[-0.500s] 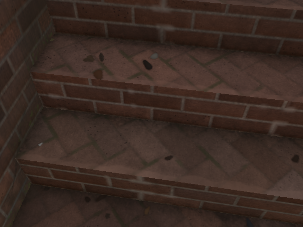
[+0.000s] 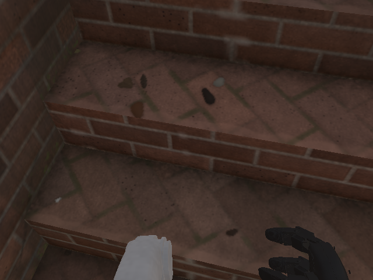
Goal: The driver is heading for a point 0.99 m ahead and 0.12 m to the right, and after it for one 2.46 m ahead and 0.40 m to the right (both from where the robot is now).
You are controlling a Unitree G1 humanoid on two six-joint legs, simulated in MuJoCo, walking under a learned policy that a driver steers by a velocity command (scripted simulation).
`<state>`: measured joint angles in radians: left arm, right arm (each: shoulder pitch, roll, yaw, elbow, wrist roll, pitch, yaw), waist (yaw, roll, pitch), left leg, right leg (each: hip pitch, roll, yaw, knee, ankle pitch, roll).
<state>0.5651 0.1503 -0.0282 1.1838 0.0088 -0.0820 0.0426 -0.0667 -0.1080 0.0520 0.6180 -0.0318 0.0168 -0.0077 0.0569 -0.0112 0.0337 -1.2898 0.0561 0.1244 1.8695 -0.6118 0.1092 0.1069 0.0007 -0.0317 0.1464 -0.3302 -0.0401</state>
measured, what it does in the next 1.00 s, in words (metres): climbs: left foot 0.19 m higher, then right foot 0.19 m higher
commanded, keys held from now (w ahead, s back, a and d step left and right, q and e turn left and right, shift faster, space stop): w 0.60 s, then w+e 0.40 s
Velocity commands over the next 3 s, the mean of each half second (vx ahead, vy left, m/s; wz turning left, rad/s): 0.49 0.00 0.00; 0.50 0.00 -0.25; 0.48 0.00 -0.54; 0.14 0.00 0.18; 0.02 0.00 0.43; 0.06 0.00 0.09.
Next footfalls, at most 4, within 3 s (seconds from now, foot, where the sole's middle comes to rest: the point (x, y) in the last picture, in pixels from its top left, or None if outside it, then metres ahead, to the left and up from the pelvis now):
0.06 left None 0.24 0.10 -0.59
0.56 right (233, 223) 0.47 -0.05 -0.40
0.96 left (156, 84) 0.77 0.16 -0.21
1.46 right None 0.93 -0.21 -0.02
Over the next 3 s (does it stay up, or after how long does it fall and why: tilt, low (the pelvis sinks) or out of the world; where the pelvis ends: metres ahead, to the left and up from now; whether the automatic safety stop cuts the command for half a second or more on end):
stays up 0.94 -0.12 0.75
